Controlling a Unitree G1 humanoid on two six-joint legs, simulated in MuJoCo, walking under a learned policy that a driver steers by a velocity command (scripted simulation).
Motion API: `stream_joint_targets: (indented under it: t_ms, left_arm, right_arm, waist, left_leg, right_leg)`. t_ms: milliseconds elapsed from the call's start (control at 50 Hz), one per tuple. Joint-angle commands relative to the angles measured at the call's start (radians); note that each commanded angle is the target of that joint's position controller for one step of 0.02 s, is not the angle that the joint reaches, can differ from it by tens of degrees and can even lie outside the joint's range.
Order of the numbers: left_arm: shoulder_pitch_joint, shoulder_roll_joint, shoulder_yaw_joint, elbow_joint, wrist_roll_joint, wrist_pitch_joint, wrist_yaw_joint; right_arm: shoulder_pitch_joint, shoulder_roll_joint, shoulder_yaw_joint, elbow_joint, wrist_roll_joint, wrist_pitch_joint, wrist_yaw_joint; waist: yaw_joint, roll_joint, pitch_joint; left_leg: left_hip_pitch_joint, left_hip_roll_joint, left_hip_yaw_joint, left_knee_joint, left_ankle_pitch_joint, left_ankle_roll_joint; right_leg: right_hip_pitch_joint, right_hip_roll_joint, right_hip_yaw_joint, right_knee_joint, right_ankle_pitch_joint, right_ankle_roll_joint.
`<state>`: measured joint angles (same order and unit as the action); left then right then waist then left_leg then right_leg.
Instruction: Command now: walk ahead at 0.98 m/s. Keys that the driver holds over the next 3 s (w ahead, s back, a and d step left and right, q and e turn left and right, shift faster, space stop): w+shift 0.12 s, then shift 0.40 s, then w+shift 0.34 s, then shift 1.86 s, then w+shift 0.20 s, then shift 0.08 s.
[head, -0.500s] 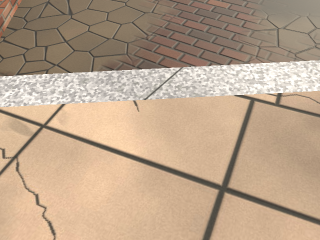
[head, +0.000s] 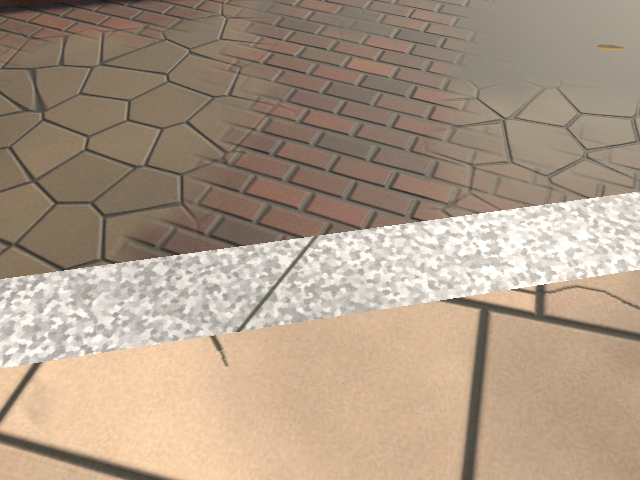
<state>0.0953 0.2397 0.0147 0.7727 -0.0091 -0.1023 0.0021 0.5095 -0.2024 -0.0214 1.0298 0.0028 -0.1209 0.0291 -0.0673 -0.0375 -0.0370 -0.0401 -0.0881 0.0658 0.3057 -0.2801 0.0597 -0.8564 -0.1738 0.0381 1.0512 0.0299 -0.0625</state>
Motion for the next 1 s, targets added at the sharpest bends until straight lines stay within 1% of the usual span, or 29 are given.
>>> stream_joint_targets:
  t_ms: [20,100,140,160,180,200,220,240,260,280,300,320,340,360,420,500,540,600,660,720,740,760,780,800,820,860,880,940,1000]
  left_arm:
    - [-0.096,0.034,0.001,-0.068,-0.004,-0.021,-0.015]
    - [-0.238,0.034,-0.002,-0.123,-0.023,-0.036,-0.055]
    - [-0.241,0.053,0.007,-0.144,-0.02,-0.044,-0.072]
    - [-0.185,0.082,0.02,-0.138,-0.014,-0.045,-0.073]
    - [-0.061,0.123,0.041,-0.111,-0.015,-0.042,-0.069]
    - [0.147,0.162,0.059,-0.056,-0.014,-0.037,-0.061]
    - [0.331,0.233,0.071,-0.009,0.009,-0.027,-0.046]
    - [0.404,0.311,0.086,0.03,0.05,-0.034,-0.057]
    - [0.443,0.209,0.075,0.043,0.048,-0.028,-0.056]
    - [0.327,0.168,0.059,0.032,0.032,-0.024,-0.049]
    - [0.217,0.138,0.047,0.021,0.02,-0.023,-0.045]
    - [0.152,0.111,0.038,0.018,0.02,-0.027,-0.043]
    - [0.136,0.091,0.029,0.029,0.035,-0.034,-0.042]
    - [0.129,0.077,0.024,0.041,0.04,-0.038,-0.045]
    - [0.089,0.106,0.026,0.071,0.039,-0.044,-0.037]
    - [0.094,0.148,0.037,0.094,0.026,-0.015,-0.015]
    - [0.131,0.174,0.045,0.119,0.015,0.002,-0.012]
    - [0.161,0.221,0.069,0.13,-0.017,0.023,-0.002]
    - [0.21,0.206,0.074,0.144,-0.018,0.023,0.009]
    - [0.17,0.184,0.069,0.126,-0.026,0.031,0.004]
    - [0.129,0.148,0.056,0.108,-0.018,0.03,0.0]
    - [0.073,0.068,0.03,0.067,-0.011,0.013,-0.011]
    - [0.036,0.06,0.026,0.019,-0.021,-0.019,-0.015]
    - [0.016,0.125,0.038,0.018,-0.038,-0.039,-0.021]
    - [0.013,0.127,0.036,0.015,-0.046,-0.046,-0.028]
    - [0.026,0.118,0.037,0.023,-0.015,-0.039,-0.029]
    - [0.025,0.113,0.04,0.023,-0.012,-0.029,-0.031]
    - [0.004,0.079,0.034,0.008,0.008,-0.005,-0.026]
    - [-0.113,0.014,0.012,-0.032,0.004,-0.004,-0.032]
  right_arm:
    - [-0.057,-0.136,-0.012,-0.085,0.012,-0.028,-0.025]
    - [0.028,-0.165,-0.014,-0.065,0.019,-0.002,-0.039]
    - [0.027,-0.186,-0.019,-0.067,0.008,0.019,-0.042]
    - [0.034,-0.206,-0.024,-0.066,-0.007,0.031,-0.044]
    - [0.03,-0.224,-0.03,-0.064,-0.025,0.046,-0.044]
    - [-0.015,-0.235,-0.032,-0.072,-0.033,0.06,-0.044]
    - [-0.03,-0.189,-0.018,-0.11,-0.041,0.057,-0.045]
    - [0.203,0.041,0.04,-0.09,-0.025,0.032,-0.015]
    - [0.17,-0.083,0.018,-0.055,0.016,0.007,-0.015]
    - [-0.01,-0.15,-0.003,-0.123,0.044,-0.001,-0.022]
    - [-0.124,-0.169,-0.001,-0.171,0.032,-0.004,-0.033]
    - [-0.19,-0.165,-0.01,-0.182,0.02,0.003,-0.04]
    - [-0.168,-0.152,-0.014,-0.187,0.014,0.018,-0.039]
    - [-0.134,-0.125,-0.013,-0.181,0.011,0.034,-0.039]
    - [-0.13,-0.071,-0.003,-0.185,0.004,0.062,-0.05]
    - [-0.237,-0.09,-0.004,-0.195,-0.006,0.074,-0.048]
    - [-0.305,-0.112,-0.011,-0.209,0.001,0.08,-0.044]
    - [-0.437,-0.166,-0.029,-0.256,0.016,0.077,-0.032]
    - [-0.469,-0.155,-0.034,-0.262,0.02,0.045,-0.021]
    - [-0.332,-0.128,-0.043,-0.194,0.022,0.02,-0.014]
    - [-0.188,-0.157,-0.061,-0.142,0.024,0.017,-0.019]
    - [-0.015,-0.248,-0.091,-0.099,0.018,0.014,-0.026]
    - [0.066,-0.301,-0.104,-0.094,0.015,0.005,-0.014]
    - [0.009,-0.213,-0.075,-0.115,0.008,-0.01,-0.006]
    - [-0.044,-0.164,-0.06,-0.138,0.001,-0.017,0.0]
    - [-0.117,-0.134,-0.047,-0.154,0.006,-0.01,0.012]
    - [-0.137,-0.109,-0.033,-0.153,-0.004,-0.005,0.014]
    - [-0.119,-0.145,-0.036,-0.132,-0.01,0.003,-0.009]
    - [-0.071,-0.154,-0.03,-0.111,-0.004,0.014,-0.044]
  waist:
    - [0.03,0.03,0.176]
    - [-0.01,0.044,0.229]
    - [0.015,0.077,0.214]
    - [0.046,0.118,0.154]
    - [0.113,0.169,0.065]
    - [0.226,0.204,-0.047]
    - [0.273,0.143,-0.221]
    - [0.136,-0.283,-0.456]
    - [0.211,-0.172,-0.596]
    - [0.195,-0.155,-0.392]
    - [0.156,-0.011,-0.247]
    - [0.122,0.05,-0.129]
    - [0.074,0.037,-0.101]
    - [0.046,0.025,-0.093]
    - [-0.002,0.006,-0.054]
    - [0.033,-0.032,-0.084]
    - [0.065,-0.039,-0.075]
    - [0.113,-0.074,0.025]
    - [0.121,-0.043,0.082]
    - [0.045,-0.002,0.064]
    - [-0.018,0.037,0.029]
    - [-0.081,0.233,-0.017]
    - [-0.094,0.382,-0.032]
    - [-0.07,0.233,0.008]
    - [-0.04,0.179,0.031]
    - [0.018,0.102,0.052]
    - [0.042,0.101,0.082]
    - [0.062,0.116,0.1]
    - [0.027,0.117,0.103]
  left_leg:
    - [-0.215,0.232,-0.136,-0.258,0.16,0.143]
    - [0.024,0.285,-0.091,-0.268,0.251,0.126]
    - [0.151,0.306,-0.073,-0.173,0.56,0.107]
    - [0.211,0.311,-0.077,-0.073,0.833,0.091]
    - [0.26,0.306,-0.078,0.091,1.079,0.074]
    - [0.206,0.278,-0.051,0.344,1.196,0.04]
    - [-0.047,0.231,-0.058,0.658,0.909,0.008]
    - [-0.504,-0.026,-0.137,1.167,-0.182,-0.065]
    - [-0.53,-0.033,-0.315,1.282,-0.277,-0.046]
    - [-0.599,0.042,-0.269,1.245,-0.253,-0.037]
    - [-0.578,0.102,-0.216,1.148,-0.198,-0.034]
    - [-0.564,0.125,-0.182,1.088,-0.175,-0.043]
    - [-0.488,0.158,-0.179,1.043,-0.15,-0.041]
    - [-0.439,0.17,-0.176,0.99,-0.137,-0.044]
    - [-0.369,0.185,-0.147,0.744,-0.062,-0.068]
    - [-0.303,0.157,-0.102,0.46,0.216,-0.086]
    - [-0.319,0.157,-0.1,0.407,0.252,-0.082]
    - [-0.458,0.183,-0.103,0.354,0.126,-0.044]
    - [-0.538,0.19,-0.091,0.289,0.039,-0.01]
    - [-0.288,0.145,-0.018,0.18,0.023,0.019]
    - [-0.1,0.156,-0.057,0.168,-0.018,0.038]
    - [0.143,0.329,-0.358,0.017,-0.215,0.12]
    - [0.326,0.455,-0.753,-0.112,-0.435,0.23]
    - [0.314,0.464,-0.754,-0.101,-0.47,0.219]
    - [0.278,0.433,-0.65,-0.09,-0.376,0.185]
    - [0.157,0.375,-0.487,-0.115,-0.207,0.148]
    - [0.073,0.341,-0.407,-0.126,-0.028,0.127]
    - [-0.033,0.282,-0.196,-0.104,0.674,0.1]
    - [-0.138,0.196,-0.054,-0.096,0.814,0.036]
  right_leg:
    - [0.115,0.021,-0.049,-0.251,0.218,0.017]
    - [0.122,0.074,-0.068,-0.505,0.218,0.004]
    - [0.156,0.13,-0.101,-0.568,0.126,-0.02]
    - [0.233,0.18,-0.13,-0.556,0.072,-0.035]
    - [0.35,0.223,-0.143,-0.528,0.014,-0.059]
    - [0.583,0.229,-0.139,-0.547,0.06,-0.087]
    - [0.964,0.055,0.032,-0.436,0.281,-0.126]
    - [1.432,-0.271,0.586,-0.465,0.368,-0.378]
    - [1.438,-0.237,0.708,-0.591,0.302,-0.345]
    - [1.281,-0.194,0.488,-0.596,0.384,-0.275]
    - [1.06,-0.158,0.352,-0.627,0.476,-0.233]
    - [0.876,-0.123,0.27,-0.666,0.542,-0.22]
    - [0.758,-0.1,0.212,-0.706,0.592,-0.211]
    - [0.697,-0.085,0.176,-0.739,0.609,-0.214]
    - [0.554,-0.052,0.054,-0.801,0.657,-0.219]
    - [0.571,-0.002,-0.046,-0.801,0.551,-0.179]
    - [0.604,-0.026,-0.016,-0.825,0.312,-0.177]
    - [0.656,-0.1,0.143,-0.918,-0.416,-0.179]
    - [0.764,-0.147,0.205,-0.912,-0.527,-0.17]
    - [0.654,-0.079,0.123,-0.807,-0.529,-0.134]
    - [0.529,-0.022,0.064,-0.664,-0.458,-0.109]
    - [0.277,0.104,-0.079,-0.271,-0.341,-0.045]
    - [-0.053,0.214,-0.047,0.002,-0.502,-0.037]
    - [-0.178,0.152,0.06,0.144,-0.47,-0.065]
    - [-0.204,0.122,0.081,0.169,-0.371,-0.084]
    - [-0.133,0.059,0.063,0.09,-0.235,-0.065]
    - [-0.064,0.046,0.048,0.044,-0.192,-0.046]
    - [0.05,0.083,-0.035,-0.071,-0.111,0.028]
    - [0.247,0.155,-0.115,-0.373,0.083,0.036]
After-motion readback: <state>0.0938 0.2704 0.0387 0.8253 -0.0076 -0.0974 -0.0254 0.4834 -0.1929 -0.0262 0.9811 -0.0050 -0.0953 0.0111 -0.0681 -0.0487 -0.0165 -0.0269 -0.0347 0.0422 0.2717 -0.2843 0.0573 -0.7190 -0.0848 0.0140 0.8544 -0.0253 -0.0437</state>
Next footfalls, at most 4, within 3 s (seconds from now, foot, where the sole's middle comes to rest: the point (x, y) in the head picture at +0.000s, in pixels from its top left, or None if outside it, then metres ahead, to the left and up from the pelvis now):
0.22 right None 0.45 -0.13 -0.78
0.74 left None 0.55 0.11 -0.78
1.16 right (335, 335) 0.92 -0.06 -0.78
1.50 left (240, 363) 0.85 0.17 -0.78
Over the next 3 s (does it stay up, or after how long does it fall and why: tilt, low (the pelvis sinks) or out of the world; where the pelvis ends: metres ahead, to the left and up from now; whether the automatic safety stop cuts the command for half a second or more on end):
stays up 0.90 0.02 0.00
